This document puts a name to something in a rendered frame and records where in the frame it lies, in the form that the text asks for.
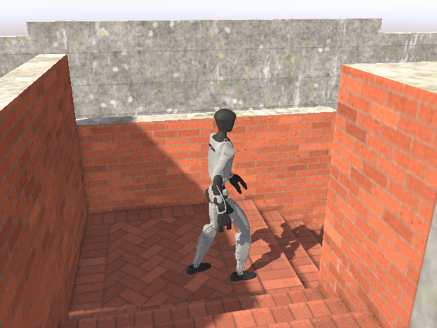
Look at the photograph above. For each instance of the robot right foot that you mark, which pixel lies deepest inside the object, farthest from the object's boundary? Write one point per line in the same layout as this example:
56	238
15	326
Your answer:
245	276

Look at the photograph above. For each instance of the robot torso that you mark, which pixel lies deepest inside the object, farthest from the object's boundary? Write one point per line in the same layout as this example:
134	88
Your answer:
213	156

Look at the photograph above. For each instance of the left robot hand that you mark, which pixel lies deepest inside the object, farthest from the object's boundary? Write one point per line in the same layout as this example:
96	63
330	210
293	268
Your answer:
234	181

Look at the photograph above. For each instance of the right robot hand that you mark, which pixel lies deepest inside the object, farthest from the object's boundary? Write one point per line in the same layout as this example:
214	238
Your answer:
223	220

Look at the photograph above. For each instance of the right robot forearm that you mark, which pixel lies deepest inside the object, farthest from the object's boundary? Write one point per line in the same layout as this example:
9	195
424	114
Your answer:
220	206

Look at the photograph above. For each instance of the right robot upper arm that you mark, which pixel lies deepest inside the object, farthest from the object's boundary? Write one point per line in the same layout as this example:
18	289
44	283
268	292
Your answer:
226	153

